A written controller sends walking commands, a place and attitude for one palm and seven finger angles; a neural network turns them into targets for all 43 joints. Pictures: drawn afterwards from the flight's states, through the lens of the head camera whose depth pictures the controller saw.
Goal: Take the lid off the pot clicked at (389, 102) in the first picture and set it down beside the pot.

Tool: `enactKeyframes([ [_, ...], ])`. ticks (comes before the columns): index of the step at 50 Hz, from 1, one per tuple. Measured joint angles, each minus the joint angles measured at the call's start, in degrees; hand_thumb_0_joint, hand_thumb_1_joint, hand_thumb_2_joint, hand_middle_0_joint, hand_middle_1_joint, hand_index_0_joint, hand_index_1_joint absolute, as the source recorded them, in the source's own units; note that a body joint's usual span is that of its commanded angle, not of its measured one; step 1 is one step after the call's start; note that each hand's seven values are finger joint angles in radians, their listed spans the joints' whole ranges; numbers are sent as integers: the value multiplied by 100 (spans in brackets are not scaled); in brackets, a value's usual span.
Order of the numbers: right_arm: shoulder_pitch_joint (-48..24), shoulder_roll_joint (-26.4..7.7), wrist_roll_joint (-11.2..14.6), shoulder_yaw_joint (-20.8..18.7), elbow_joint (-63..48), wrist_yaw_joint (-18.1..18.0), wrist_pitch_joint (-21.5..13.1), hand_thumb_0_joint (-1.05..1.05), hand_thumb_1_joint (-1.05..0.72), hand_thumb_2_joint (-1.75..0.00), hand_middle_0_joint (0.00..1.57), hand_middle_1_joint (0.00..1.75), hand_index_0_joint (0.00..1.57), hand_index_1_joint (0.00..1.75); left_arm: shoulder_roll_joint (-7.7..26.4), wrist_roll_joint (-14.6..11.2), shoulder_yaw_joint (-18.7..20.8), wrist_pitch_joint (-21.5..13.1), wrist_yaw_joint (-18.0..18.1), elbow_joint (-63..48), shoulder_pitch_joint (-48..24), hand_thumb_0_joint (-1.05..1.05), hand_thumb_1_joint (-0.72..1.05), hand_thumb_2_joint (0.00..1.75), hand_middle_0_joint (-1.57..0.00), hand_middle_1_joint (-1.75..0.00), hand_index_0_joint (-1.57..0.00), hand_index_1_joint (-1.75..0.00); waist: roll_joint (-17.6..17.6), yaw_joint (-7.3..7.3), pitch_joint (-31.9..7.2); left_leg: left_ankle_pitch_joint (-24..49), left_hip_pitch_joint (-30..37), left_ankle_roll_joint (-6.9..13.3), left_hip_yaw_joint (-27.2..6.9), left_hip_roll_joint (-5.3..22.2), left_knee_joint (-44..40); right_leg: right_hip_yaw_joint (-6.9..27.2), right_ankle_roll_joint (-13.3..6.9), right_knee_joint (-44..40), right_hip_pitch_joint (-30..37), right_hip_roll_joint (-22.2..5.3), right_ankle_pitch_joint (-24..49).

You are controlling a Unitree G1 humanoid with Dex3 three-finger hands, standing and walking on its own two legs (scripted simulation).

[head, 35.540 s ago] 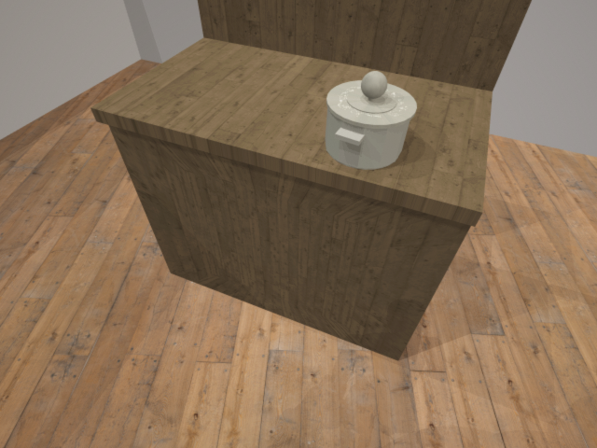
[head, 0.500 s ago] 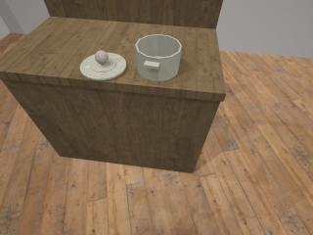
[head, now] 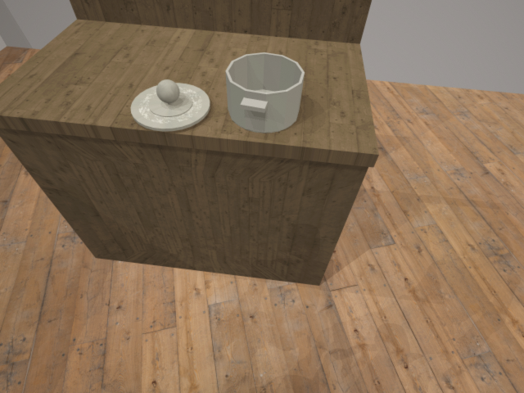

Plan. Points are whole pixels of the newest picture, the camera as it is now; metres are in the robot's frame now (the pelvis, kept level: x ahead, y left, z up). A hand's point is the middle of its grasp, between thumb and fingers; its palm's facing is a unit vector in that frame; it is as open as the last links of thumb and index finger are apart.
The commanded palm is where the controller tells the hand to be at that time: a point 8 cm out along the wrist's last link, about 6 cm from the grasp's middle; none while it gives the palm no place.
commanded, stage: let the arm hang, fingers relaxed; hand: left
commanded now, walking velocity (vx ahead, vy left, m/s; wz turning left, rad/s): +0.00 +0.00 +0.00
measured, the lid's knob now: (168, 91) +0.72 +0.25 +0.05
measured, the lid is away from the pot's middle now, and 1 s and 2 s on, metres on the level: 0.22 0.22 0.22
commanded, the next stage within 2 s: look to check the result in 0.66 s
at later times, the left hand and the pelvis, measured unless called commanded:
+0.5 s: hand out of the picture +0.00 +0.18 -0.18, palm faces +0.03 -0.98 -0.19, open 7.3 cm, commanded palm none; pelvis -0.01 +0.01 +0.00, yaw +0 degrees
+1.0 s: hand out of the picture -0.01 +0.18 -0.18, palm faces +0.03 -0.98 -0.19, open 7.3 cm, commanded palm none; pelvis -0.02 +0.01 +0.00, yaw +0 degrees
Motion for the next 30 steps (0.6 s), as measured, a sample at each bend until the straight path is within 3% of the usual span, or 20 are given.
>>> enactKeyframes([
  [30, -25, 49, 0, 0, 78, 9, -36, 1, -91, -90, 20, 30, 20, 30, -61, 15, -23, -30, 0, 139, 51, 1, 92, 90, -20, -30, -20, -30, 5, 13, 13, 198, -70, 66, 40, -61, -115, 36, 67, -104, -82, -62, 200],
])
